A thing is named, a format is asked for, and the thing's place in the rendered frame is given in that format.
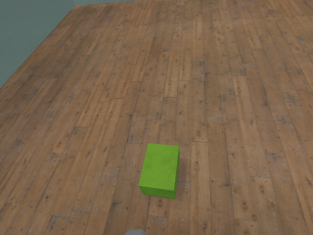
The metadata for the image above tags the carton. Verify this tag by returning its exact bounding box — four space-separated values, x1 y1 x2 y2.
138 143 180 200

